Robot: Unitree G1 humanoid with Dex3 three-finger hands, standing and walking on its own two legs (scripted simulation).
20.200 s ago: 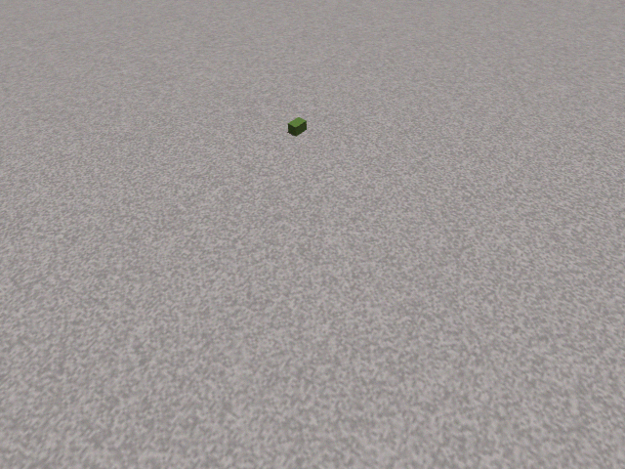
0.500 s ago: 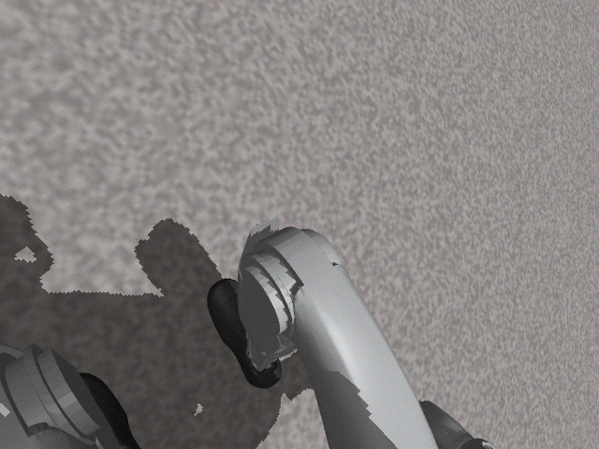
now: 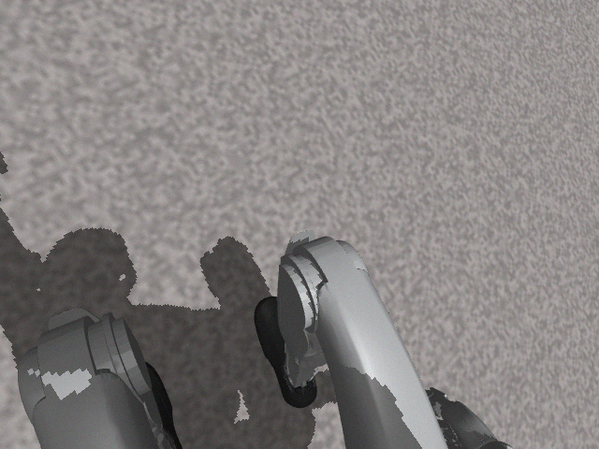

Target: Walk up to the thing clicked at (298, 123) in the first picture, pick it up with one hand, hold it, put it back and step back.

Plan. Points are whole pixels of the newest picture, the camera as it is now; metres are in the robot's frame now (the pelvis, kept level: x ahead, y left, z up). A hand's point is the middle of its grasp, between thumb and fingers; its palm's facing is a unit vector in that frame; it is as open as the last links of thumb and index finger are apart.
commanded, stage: lift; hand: left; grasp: from above
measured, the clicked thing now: out of the picture +0.55 +0.30 -0.19
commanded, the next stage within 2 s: hold in 1.82 s
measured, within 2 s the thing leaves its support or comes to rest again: neither
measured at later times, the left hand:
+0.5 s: hand out of the picture +0.50 +0.30 -0.08, palm faces -0.44 -0.11 -0.89, open 8.6 cm
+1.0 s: hand out of the picture +0.40 +0.30 +0.11, palm faces -0.42 -0.13 -0.90, open 8.6 cm
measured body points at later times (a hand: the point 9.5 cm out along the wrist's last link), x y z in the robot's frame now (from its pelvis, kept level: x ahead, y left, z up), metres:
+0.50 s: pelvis +0.00 +0.00 +0.03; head +0.23 +0.07 +0.41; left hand +0.52 +0.30 -0.03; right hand +0.03 -0.27 -0.06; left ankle +0.07 +0.12 -0.30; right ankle +0.12 -0.12 -0.30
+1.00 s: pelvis +0.00 +0.00 +0.18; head +0.16 +0.04 +0.60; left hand +0.42 +0.30 +0.16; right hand +0.14 -0.25 +0.05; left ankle +0.07 +0.12 -0.30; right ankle +0.12 -0.12 -0.30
